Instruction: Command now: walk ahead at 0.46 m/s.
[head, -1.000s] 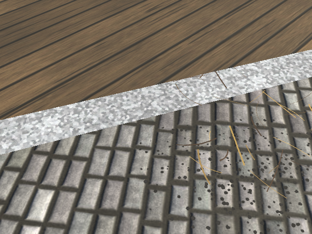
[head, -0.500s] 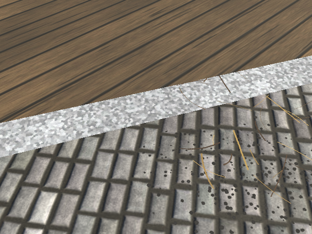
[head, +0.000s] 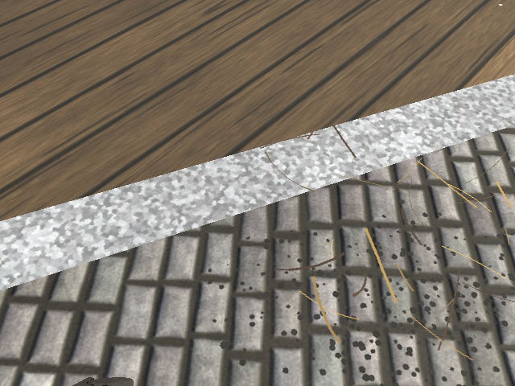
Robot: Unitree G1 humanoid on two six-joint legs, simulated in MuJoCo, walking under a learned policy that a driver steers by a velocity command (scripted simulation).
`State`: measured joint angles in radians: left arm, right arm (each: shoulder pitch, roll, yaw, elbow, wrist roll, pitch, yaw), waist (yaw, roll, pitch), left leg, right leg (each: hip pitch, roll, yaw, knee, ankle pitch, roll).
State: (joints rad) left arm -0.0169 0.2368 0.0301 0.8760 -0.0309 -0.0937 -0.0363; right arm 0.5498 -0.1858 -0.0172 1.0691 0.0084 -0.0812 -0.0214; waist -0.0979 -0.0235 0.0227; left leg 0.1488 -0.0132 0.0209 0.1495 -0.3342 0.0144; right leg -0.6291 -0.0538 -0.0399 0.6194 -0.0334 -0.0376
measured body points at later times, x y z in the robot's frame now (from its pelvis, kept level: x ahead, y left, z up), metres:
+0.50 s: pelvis +0.27 -0.03 +0.01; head +0.30 -0.02 +0.46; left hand +0.25 +0.23 -0.14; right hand +0.45 -0.27 -0.11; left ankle +0.45 +0.12 -0.70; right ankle +0.21 -0.12 -0.73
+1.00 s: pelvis +0.39 -0.01 +0.00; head +0.40 -0.03 +0.45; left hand +0.40 +0.25 -0.14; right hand +0.50 -0.25 -0.14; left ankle +0.44 +0.09 -0.73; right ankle +0.38 -0.15 -0.73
